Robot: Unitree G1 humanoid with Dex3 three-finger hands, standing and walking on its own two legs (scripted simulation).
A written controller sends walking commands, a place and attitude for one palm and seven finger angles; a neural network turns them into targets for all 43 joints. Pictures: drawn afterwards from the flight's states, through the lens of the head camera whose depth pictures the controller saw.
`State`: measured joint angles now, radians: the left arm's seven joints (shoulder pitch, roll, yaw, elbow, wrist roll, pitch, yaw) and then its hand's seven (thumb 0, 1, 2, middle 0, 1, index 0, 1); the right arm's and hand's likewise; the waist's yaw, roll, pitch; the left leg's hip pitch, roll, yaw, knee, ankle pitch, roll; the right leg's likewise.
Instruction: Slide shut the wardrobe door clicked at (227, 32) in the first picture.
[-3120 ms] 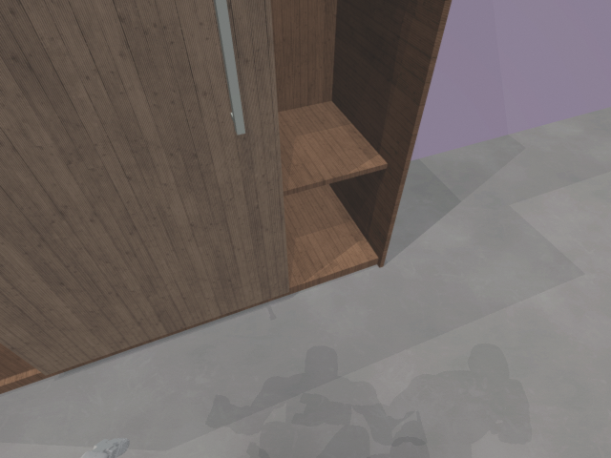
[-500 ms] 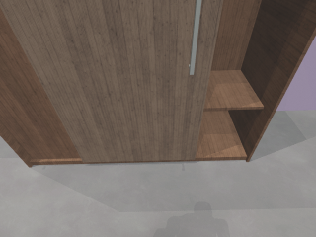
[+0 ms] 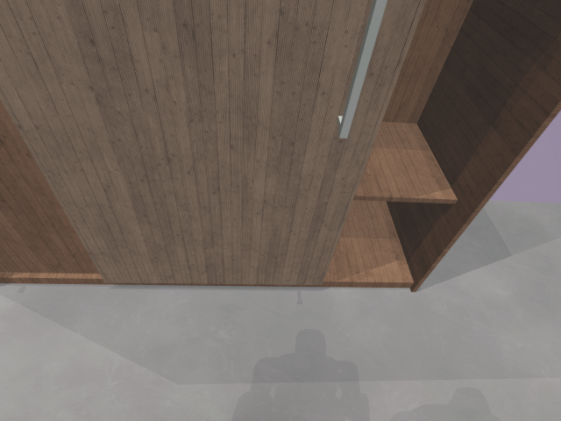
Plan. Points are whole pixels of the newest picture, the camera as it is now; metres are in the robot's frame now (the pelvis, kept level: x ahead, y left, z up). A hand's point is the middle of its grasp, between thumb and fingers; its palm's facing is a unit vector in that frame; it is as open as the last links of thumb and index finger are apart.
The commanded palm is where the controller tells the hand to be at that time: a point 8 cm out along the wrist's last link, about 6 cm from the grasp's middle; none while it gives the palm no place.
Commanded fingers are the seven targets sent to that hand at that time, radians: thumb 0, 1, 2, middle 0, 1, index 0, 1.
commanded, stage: take the last steps up to it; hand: left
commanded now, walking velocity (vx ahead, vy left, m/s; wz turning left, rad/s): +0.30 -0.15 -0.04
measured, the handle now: (360, 57) +0.71 -0.07 +0.21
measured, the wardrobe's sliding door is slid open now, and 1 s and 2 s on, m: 0.39 0.39 0.39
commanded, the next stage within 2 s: come to a stop and stand still in 0.46 s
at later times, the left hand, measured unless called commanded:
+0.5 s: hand (248, 344) +0.29 +0.07 -0.17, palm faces -0.04 -0.98 -0.21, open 7.3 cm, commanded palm none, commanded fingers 0.00 0.90 0.90 -0.20 -0.30 -0.20 -0.30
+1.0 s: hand (253, 376) +0.23 +0.05 -0.18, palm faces +0.10 -0.98 -0.18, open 7.3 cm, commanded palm none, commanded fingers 0.00 0.90 0.90 -0.20 -0.30 -0.20 -0.30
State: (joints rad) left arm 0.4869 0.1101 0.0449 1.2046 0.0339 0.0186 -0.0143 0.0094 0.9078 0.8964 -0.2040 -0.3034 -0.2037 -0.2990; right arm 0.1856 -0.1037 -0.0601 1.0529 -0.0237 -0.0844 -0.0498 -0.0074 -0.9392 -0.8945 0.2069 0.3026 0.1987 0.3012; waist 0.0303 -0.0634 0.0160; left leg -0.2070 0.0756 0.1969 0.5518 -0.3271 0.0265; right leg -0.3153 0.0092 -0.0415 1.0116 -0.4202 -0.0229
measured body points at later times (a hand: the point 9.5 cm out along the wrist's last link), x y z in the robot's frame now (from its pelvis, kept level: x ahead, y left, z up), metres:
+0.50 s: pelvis +0.18 -0.11 -0.01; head +0.22 -0.13 +0.43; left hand +0.29 +0.12 -0.15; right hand +0.07 -0.32 -0.17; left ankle +0.05 +0.05 -0.64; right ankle +0.25 -0.19 -0.73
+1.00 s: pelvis +0.23 -0.12 +0.00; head +0.27 -0.10 +0.44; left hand +0.23 +0.11 -0.17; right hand +0.34 -0.33 -0.15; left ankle +0.27 -0.03 -0.73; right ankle +0.23 -0.20 -0.72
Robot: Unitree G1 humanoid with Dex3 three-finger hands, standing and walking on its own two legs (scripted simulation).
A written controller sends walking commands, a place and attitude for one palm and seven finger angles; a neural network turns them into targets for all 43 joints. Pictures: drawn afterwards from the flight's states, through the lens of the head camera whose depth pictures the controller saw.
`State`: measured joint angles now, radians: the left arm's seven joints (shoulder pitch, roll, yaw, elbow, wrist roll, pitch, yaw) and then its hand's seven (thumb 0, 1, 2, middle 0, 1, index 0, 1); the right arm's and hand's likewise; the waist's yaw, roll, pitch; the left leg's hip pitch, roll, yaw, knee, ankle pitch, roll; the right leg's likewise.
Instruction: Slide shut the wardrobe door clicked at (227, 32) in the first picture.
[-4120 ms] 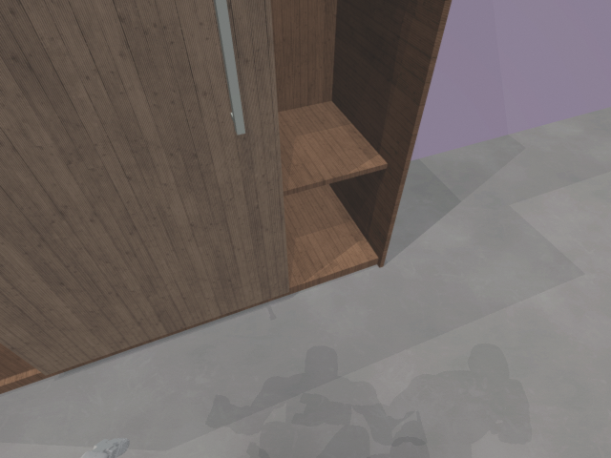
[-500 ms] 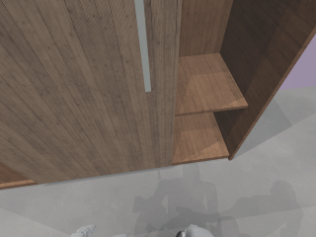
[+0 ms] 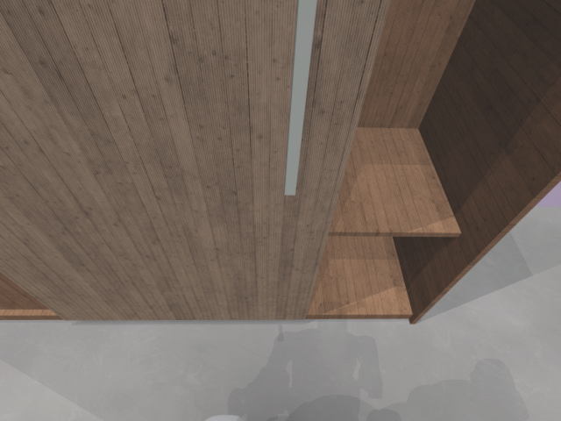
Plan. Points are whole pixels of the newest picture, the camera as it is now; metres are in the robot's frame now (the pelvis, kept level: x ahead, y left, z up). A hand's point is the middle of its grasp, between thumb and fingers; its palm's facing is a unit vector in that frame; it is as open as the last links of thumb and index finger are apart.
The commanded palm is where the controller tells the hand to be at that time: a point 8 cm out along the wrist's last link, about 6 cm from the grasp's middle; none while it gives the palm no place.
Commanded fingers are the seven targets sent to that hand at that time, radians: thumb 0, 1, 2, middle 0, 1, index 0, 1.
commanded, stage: come to a stop and stand still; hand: left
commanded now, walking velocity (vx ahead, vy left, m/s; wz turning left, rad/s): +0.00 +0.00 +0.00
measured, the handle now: (296, 96) +0.47 +0.04 +0.21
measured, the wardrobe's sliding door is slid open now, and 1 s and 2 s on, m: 0.39 0.39 0.39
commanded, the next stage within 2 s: look again from close up in 1.46 s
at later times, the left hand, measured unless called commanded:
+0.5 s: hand out of the picture -0.04 +0.12 -0.17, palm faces +0.02 -0.98 -0.17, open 7.3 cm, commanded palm none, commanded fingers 0.00 0.90 0.90 -0.20 -0.30 -0.20 -0.30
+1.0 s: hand out of the picture -0.02 +0.15 -0.18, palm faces +0.06 -0.98 -0.20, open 7.4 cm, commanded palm none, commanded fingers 0.00 0.90 0.90 -0.20 -0.30 -0.20 -0.30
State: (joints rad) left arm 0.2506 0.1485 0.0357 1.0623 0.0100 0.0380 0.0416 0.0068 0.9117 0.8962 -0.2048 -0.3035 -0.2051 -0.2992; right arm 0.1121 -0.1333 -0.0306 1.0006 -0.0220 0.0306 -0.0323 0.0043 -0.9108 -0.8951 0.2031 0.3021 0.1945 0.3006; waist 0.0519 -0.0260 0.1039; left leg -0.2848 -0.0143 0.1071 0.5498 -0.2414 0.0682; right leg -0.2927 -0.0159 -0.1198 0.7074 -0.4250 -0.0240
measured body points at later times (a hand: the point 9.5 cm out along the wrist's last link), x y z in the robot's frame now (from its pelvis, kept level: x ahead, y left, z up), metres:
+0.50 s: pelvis -0.04 -0.04 +0.01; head -0.06 -0.04 +0.46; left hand -0.04 +0.18 -0.15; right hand -0.06 -0.27 -0.15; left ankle +0.04 +0.08 -0.73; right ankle -0.09 -0.14 -0.73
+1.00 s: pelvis -0.01 -0.01 +0.00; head -0.01 -0.02 +0.45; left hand -0.02 +0.21 -0.16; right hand -0.02 -0.23 -0.17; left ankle +0.04 +0.08 -0.73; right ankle -0.09 -0.14 -0.73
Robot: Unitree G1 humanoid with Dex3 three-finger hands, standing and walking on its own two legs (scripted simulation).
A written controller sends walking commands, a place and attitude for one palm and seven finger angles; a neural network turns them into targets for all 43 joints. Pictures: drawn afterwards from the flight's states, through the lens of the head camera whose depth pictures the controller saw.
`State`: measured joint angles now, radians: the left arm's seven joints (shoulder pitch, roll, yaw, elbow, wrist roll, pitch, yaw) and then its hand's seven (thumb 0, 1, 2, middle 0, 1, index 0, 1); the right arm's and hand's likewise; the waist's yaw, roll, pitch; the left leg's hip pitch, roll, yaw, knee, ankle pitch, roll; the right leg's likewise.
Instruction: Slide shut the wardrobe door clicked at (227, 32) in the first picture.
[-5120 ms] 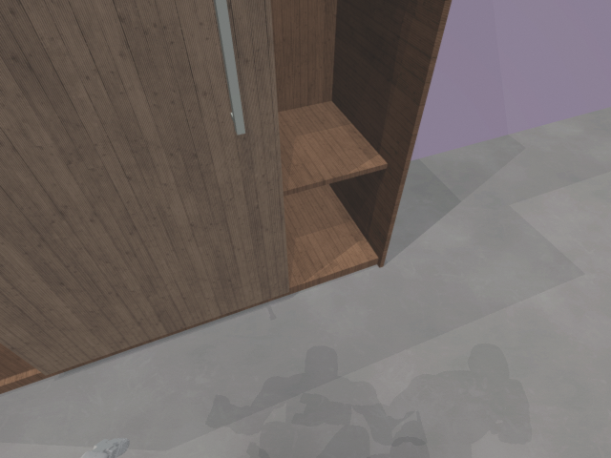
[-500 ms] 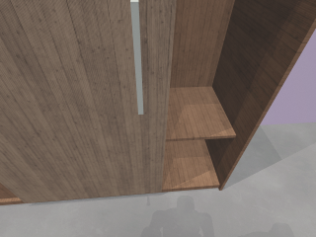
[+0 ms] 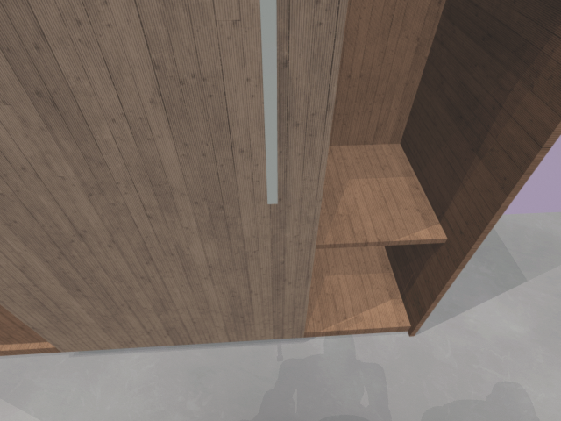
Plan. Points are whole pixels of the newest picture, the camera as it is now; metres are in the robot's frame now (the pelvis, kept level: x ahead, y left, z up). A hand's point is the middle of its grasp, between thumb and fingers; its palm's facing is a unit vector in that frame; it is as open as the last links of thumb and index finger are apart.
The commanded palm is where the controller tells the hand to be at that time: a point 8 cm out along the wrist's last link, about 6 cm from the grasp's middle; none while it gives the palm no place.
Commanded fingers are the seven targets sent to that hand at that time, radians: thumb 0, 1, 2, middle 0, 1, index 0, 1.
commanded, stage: come to a stop and stand still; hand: left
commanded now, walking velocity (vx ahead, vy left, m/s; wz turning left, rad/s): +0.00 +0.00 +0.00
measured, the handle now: (270, 110) +0.49 +0.05 +0.21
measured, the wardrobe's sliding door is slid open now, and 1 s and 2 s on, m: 0.39 0.39 0.39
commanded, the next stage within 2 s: look again from close up in 0.46 s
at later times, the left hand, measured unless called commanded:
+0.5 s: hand out of the picture -0.03 +0.20 -0.17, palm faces +0.02 -0.97 -0.22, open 7.4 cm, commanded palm none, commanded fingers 0.00 0.90 0.90 -0.20 -0.30 -0.20 -0.30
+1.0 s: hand out of the picture -0.02 +0.17 -0.16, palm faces +0.01 -0.98 -0.22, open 7.4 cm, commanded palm none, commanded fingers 0.00 0.90 0.90 -0.20 -0.30 -0.20 -0.30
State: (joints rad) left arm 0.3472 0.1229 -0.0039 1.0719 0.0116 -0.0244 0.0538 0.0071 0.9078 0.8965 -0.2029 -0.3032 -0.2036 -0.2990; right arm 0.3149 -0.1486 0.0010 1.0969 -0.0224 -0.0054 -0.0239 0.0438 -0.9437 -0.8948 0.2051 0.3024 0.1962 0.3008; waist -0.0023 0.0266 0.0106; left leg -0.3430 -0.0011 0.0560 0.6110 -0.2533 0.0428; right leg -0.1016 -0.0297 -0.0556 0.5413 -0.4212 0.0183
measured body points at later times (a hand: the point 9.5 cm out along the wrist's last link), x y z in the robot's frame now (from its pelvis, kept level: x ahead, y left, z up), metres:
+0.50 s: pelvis -0.01 +0.01 +0.01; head +0.00 +0.02 +0.46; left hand -0.03 +0.25 -0.15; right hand +0.04 -0.23 -0.14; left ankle +0.05 +0.09 -0.73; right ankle -0.08 -0.13 -0.73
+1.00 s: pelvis +0.00 -0.01 +0.01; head +0.00 -0.01 +0.46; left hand -0.02 +0.23 -0.15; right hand +0.02 -0.25 -0.14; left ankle +0.05 +0.09 -0.73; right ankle -0.08 -0.13 -0.73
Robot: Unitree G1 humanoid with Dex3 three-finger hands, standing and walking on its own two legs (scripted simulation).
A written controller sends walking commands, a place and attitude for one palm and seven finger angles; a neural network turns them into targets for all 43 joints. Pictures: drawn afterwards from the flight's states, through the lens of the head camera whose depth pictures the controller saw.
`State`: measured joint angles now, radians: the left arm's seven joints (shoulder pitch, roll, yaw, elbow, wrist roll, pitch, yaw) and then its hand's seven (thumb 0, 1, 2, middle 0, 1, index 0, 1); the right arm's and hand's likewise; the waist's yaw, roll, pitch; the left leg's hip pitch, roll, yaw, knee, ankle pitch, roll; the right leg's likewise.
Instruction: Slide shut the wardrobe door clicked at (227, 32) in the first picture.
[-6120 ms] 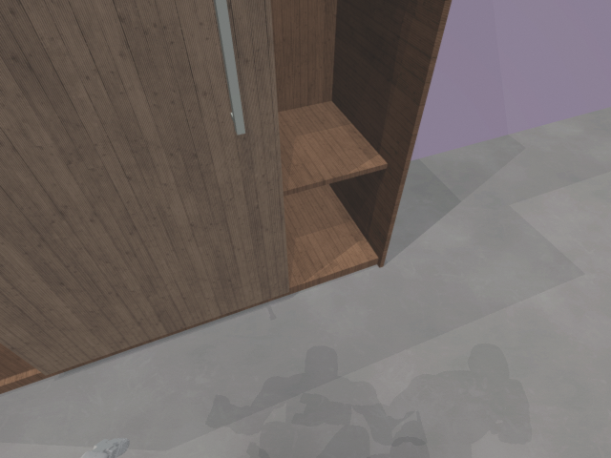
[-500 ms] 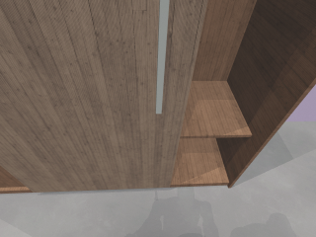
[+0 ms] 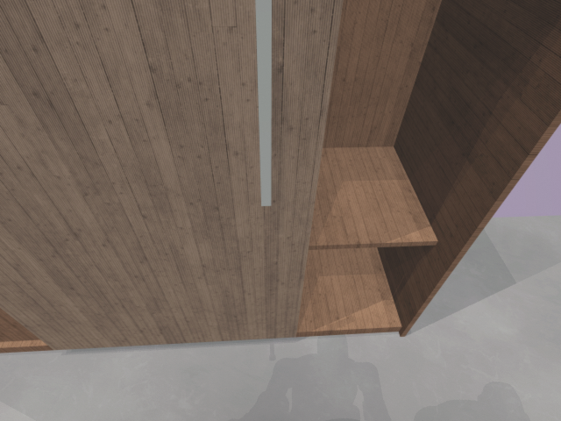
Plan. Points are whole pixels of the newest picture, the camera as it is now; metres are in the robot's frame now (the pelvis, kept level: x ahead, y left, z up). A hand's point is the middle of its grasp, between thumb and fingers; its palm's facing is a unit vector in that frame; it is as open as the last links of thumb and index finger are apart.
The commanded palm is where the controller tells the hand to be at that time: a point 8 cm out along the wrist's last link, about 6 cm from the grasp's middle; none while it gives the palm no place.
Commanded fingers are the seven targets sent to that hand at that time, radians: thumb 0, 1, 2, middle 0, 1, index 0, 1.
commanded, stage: look again from close up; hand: left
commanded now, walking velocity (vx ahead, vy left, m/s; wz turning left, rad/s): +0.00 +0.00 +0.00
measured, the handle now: (264, 114) +0.49 +0.06 +0.20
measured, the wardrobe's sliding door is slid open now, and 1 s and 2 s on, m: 0.39 0.39 0.39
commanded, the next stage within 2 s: none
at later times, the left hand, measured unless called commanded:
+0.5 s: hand out of the picture -0.01 +0.16 -0.17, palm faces +0.04 -0.97 -0.22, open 7.4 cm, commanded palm none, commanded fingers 0.00 0.90 0.90 -0.20 -0.30 -0.20 -0.30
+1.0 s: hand out of the picture -0.02 +0.15 -0.18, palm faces +0.06 -0.98 -0.20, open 7.4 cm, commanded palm none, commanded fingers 0.00 0.90 0.90 -0.20 -0.30 -0.20 -0.30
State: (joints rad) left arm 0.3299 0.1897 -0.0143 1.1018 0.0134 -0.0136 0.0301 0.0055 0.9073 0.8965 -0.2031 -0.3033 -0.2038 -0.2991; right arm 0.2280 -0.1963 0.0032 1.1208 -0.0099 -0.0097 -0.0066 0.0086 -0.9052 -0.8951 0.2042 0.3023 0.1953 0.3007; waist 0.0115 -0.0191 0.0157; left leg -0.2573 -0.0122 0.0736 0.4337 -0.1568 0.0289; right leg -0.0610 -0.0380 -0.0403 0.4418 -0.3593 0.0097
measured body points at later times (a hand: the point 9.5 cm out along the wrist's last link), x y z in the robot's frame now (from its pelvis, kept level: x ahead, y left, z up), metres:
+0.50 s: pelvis +0.01 -0.02 +0.00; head +0.01 -0.02 +0.45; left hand -0.01 +0.22 -0.16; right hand +0.05 -0.25 -0.16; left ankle +0.05 +0.10 -0.74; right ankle -0.08 -0.12 -0.74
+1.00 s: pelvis +0.01 -0.02 +0.00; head +0.01 -0.02 +0.45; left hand -0.02 +0.20 -0.16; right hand +0.04 -0.25 -0.16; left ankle +0.05 +0.10 -0.74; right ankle -0.08 -0.12 -0.74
